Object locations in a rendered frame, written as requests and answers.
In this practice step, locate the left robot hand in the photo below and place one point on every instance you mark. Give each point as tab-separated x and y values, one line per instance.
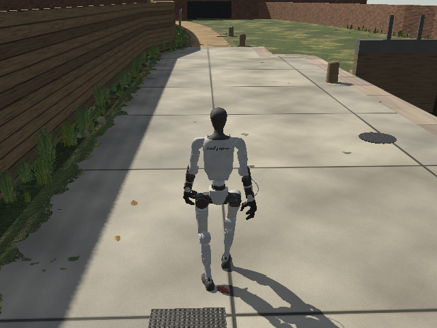
191	195

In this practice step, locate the right robot upper arm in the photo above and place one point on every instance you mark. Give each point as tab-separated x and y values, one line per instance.
242	155

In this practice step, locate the right robot hand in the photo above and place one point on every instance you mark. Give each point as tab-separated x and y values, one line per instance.
252	210

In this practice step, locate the robot left forearm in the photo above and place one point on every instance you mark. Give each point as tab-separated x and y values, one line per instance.
188	181

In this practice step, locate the left robot upper arm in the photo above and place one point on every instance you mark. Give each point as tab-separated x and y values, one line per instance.
194	155

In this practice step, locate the humanoid robot head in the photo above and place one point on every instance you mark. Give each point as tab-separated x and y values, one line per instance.
218	118

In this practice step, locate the robot right foot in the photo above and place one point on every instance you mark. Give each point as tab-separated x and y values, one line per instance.
225	262

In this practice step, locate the robot right forearm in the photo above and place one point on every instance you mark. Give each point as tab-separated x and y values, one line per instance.
248	188

